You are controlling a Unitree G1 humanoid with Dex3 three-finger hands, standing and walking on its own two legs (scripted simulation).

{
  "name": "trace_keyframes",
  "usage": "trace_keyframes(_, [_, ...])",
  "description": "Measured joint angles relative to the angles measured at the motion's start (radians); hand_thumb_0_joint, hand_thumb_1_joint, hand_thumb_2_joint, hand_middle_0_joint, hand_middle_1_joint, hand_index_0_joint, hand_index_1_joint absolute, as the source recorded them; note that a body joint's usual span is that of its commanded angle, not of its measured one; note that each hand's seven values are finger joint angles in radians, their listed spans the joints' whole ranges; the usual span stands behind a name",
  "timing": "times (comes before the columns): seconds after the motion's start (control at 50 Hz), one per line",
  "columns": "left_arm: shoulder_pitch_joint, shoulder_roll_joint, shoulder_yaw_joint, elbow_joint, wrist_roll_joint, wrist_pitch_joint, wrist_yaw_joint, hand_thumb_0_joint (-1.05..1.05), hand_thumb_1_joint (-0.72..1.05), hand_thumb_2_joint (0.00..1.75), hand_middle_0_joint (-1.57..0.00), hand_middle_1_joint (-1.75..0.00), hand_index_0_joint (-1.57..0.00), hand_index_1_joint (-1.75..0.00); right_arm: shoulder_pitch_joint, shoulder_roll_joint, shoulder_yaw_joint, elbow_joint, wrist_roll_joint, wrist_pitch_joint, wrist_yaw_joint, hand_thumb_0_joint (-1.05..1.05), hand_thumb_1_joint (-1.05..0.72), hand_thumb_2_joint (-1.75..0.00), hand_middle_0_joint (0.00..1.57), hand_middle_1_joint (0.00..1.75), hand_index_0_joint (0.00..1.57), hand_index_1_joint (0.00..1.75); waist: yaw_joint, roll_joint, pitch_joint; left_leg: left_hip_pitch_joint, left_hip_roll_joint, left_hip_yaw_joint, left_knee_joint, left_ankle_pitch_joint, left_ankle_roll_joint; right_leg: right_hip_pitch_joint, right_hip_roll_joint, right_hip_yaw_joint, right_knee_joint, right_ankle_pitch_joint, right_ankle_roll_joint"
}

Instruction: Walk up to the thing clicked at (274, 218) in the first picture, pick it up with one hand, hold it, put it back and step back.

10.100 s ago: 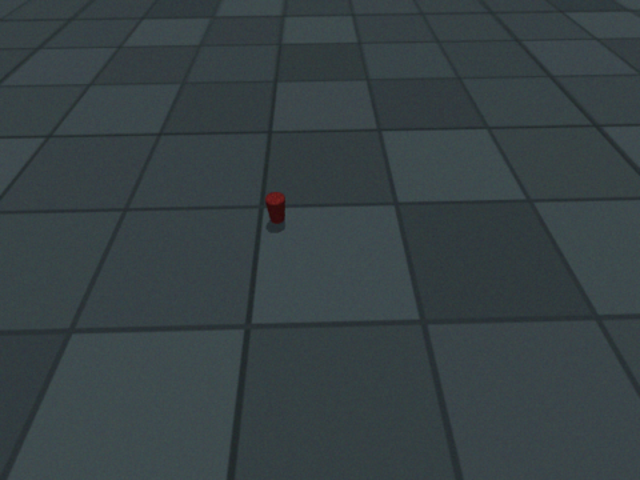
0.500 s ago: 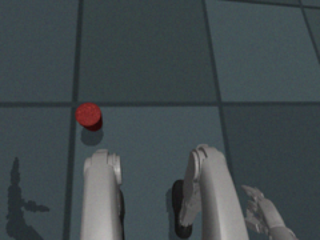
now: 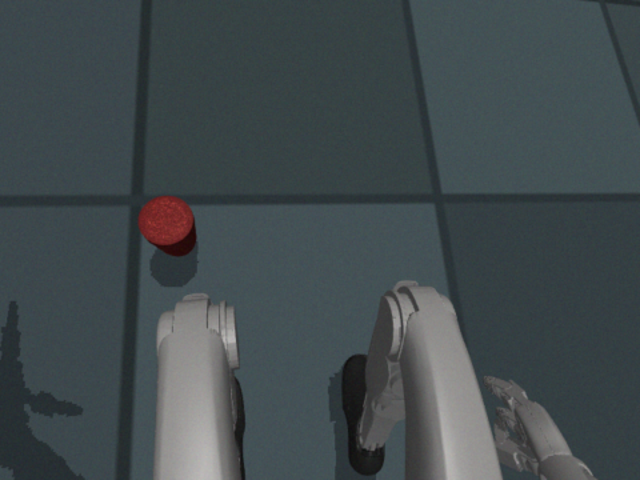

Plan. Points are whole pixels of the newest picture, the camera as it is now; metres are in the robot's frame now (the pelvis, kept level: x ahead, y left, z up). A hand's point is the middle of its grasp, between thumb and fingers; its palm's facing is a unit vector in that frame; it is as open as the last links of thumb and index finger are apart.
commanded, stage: go down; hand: left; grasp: from the side
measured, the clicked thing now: (173, 231) +0.47 +0.23 -0.31
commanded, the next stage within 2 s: approach in 0.08 s
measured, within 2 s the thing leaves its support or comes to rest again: neither
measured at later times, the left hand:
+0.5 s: hand out of the picture +0.40 +0.40 -0.07, palm faces +0.18 -0.98 +0.00, open 17.6 cm
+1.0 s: hand (134, 241) +0.43 +0.27 -0.24, palm faces +0.10 -0.99 +0.06, open 17.7 cm
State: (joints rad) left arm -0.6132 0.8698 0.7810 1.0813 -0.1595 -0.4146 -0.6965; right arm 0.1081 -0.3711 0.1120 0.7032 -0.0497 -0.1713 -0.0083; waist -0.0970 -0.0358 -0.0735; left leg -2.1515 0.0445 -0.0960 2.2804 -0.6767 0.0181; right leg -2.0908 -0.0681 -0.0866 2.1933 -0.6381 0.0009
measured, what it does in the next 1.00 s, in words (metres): lowers itself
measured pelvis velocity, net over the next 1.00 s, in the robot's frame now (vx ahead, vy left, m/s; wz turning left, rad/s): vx -0.01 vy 0.01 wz -0.14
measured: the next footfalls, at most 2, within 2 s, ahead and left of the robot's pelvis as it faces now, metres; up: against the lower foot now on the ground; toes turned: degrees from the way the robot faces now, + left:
none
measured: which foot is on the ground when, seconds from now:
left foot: down 0.00-1.00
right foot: down 0.00-1.00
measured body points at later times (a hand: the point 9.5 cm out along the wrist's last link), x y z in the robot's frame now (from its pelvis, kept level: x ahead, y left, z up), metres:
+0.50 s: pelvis +0.00 +0.00 -0.04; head +0.21 +0.10 +0.34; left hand +0.39 +0.45 -0.07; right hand +0.15 -0.28 -0.11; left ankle +0.09 +0.12 -0.34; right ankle +0.11 -0.13 -0.34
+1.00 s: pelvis -0.01 +0.01 -0.08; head +0.23 +0.15 +0.26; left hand +0.42 +0.32 -0.24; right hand +0.13 -0.26 -0.13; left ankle +0.09 +0.12 -0.34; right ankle +0.11 -0.13 -0.34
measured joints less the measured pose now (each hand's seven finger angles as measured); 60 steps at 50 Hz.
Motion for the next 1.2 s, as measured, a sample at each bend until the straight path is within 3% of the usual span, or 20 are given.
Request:
trace_keyframes(0.28, [-0.018,0.058,0.028,0.054,-0.018,-0.028,-0.028,-0.01,-0.55,0.10,-0.05,-0.09,-0.03,-0.11,-0.012,-0.007,0.027,-0.008,-0.009,0.004,0.003,0.01,-0.92,-0.90,0.20,0.30,0.21,0.30,-0.014,-0.010,0.024,-0.025,0.003,-0.017,0.041,0.003,0.001,-0.019,0.006,-0.012,0.029,0.010,0.001])
trace_keyframes(0.42, [-0.045,0.071,0.015,0.143,-0.077,-0.116,-0.043,-0.01,-0.59,0.06,-0.06,-0.09,-0.05,-0.11,-0.031,-0.015,0.065,-0.017,-0.024,-0.009,0.012,0.01,-0.92,-0.90,0.20,0.30,0.21,0.30,-0.028,-0.038,0.057,-0.048,0.008,-0.031,0.087,0.000,0.004,-0.036,0.014,-0.020,0.062,0.017,0.005])
trace_keyframes(0.5, [-0.062,0.063,0.002,0.196,-0.088,-0.179,-0.031,-0.01,-0.60,0.05,-0.07,-0.09,-0.05,-0.11,-0.056,-0.017,0.097,-0.029,-0.046,-0.013,0.021,0.01,-0.91,-0.90,0.20,0.30,0.21,0.30,-0.045,-0.065,0.092,-0.065,0.011,-0.048,0.132,-0.007,0.004,-0.048,0.020,-0.032,0.093,0.018,0.007])
trace_keyframes(0.7, [-0.055,0.027,-0.026,0.251,-0.033,-0.334,0.059,-0.01,-0.61,0.06,-0.06,-0.09,-0.04,-0.11,-0.150,-0.011,0.188,-0.062,-0.128,0.026,0.049,0.01,-0.91,-0.90,0.20,0.30,0.21,0.30,-0.099,-0.135,0.209,-0.091,0.009,-0.108,0.242,-0.024,0.002,-0.047,0.032,-0.074,0.163,0.021,0.015])
trace_keyframes(0.88, [-0.035,-0.005,-0.089,0.305,-0.026,-0.468,0.160,-0.01,-0.61,0.07,-0.06,-0.10,-0.04,-0.12,-0.213,-0.006,0.268,-0.079,-0.195,0.072,0.072,0.01,-0.93,-0.90,0.21,0.30,0.21,0.30,-0.132,-0.173,0.283,-0.090,0.008,-0.160,0.311,-0.031,0.004,-0.025,0.047,-0.111,0.193,0.034,0.027])
trace_keyframes(0.98, [-0.029,-0.028,-0.107,0.342,-0.027,-0.537,0.231,-0.01,-0.61,0.04,-0.06,-0.09,-0.05,-0.10,-0.239,-0.012,0.318,-0.097,-0.219,0.084,0.088,0.00,-0.94,-0.91,0.21,0.30,0.21,0.30,-0.142,-0.195,0.321,-0.079,0.008,-0.190,0.338,-0.026,0.003,-0.006,0.057,-0.131,0.199,0.053,0.033])
trace_keyframes(1.08, [-0.028,-0.030,-0.109,0.354,-0.002,-0.595,0.325,-0.01,-0.61,0.02,-0.06,-0.08,-0.06,-0.09,-0.252,-0.014,0.349,-0.113,-0.247,0.095,0.102,0.00,-0.95,-0.90,0.21,0.30,0.21,0.30,-0.148,-0.215,0.350,-0.070,0.006,-0.216,0.357,-0.018,0.002,0.012,0.065,-0.150,0.200,0.069,0.037])
trace_keyframes(1.2, [-0.022,-0.018,-0.176,0.378,0.013,-0.637,0.402,-0.01,-0.61,0.01,-0.06,-0.07,-0.06,-0.07,-0.250,-0.023,0.367,-0.122,-0.274,0.112,0.115,0.00,-0.95,-0.90,0.21,0.30,0.21,0.30,-0.154,-0.223,0.361,-0.069,0.005,-0.231,0.367,-0.008,0.009,0.025,0.072,-0.160,0.195,0.083,0.045])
